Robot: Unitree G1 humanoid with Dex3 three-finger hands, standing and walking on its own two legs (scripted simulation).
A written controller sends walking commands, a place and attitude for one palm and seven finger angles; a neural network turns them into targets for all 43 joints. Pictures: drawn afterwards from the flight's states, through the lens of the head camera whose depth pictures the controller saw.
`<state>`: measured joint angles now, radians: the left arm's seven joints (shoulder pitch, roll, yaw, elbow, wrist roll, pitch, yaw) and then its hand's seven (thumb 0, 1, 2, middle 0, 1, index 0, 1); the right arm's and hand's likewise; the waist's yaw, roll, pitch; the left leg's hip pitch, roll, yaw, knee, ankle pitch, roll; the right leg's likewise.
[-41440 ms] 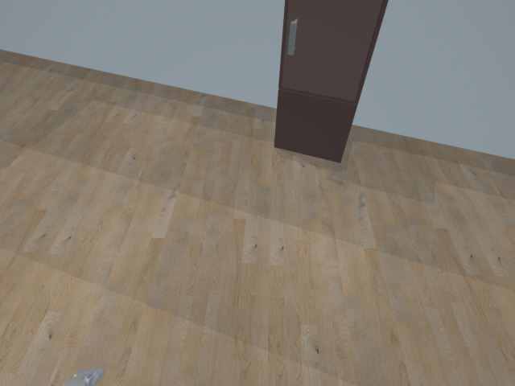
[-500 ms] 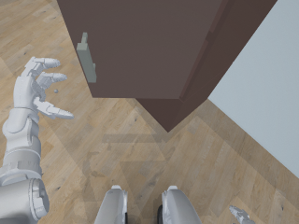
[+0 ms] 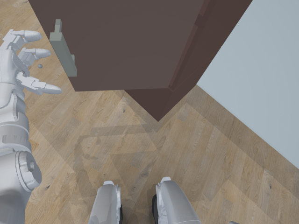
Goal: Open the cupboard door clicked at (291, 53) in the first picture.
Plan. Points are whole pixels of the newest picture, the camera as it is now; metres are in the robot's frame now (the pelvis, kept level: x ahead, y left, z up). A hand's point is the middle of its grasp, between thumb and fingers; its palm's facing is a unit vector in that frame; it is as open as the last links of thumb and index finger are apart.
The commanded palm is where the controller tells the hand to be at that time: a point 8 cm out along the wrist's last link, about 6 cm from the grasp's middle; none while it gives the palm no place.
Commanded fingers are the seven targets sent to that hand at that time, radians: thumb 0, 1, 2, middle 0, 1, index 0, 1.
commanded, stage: move the hooked fingers beside the handle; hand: left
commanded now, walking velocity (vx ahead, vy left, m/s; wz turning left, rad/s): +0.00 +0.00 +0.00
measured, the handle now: (65, 50) +0.55 +0.19 +0.05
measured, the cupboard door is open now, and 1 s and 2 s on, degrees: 50 50 50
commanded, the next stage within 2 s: slide the fingers in behind the handle in 0.70 s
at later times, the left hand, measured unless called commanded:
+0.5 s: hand (40, 69) +0.49 +0.24 +0.04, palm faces +0.05 -1.00 +0.00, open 14.0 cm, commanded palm +0.47 +0.28 +0.05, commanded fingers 0.00 -0.50 0.30 -0.30 -1.20 -0.30 -1.20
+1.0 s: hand (44, 69) +0.49 +0.23 +0.04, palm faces +0.06 -1.00 -0.01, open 14.0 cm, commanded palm +0.47 +0.27 +0.05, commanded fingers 0.00 -0.50 0.30 -0.30 -1.20 -0.30 -1.20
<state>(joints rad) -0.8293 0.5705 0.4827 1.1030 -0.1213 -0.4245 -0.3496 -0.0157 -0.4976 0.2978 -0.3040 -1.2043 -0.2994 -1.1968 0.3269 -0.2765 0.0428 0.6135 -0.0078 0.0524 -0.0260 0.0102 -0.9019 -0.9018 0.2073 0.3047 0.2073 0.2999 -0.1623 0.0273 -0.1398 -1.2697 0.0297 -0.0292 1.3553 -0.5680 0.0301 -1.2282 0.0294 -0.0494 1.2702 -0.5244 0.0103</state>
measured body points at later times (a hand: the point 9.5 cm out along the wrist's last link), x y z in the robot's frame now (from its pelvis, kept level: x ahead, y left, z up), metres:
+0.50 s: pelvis +0.00 +0.01 +0.00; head +0.16 +0.05 +0.42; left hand +0.48 +0.30 +0.04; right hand +0.06 -0.27 -0.10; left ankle +0.03 +0.10 -0.61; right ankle +0.04 -0.13 -0.61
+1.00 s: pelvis +0.00 +0.00 +0.00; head +0.16 +0.04 +0.42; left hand +0.48 +0.29 +0.05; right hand +0.05 -0.27 -0.11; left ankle +0.03 +0.10 -0.61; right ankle +0.04 -0.13 -0.61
